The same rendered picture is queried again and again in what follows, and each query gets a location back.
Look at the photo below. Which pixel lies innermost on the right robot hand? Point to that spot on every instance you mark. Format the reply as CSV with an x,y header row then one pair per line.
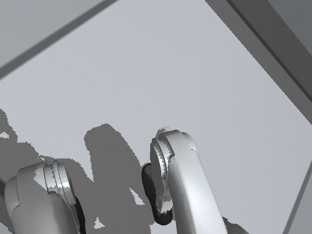
x,y
233,228

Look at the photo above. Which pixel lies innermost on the left robot foot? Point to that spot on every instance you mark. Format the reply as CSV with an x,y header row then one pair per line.
x,y
81,217

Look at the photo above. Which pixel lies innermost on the right robot foot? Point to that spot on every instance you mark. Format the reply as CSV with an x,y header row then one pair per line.
x,y
150,191

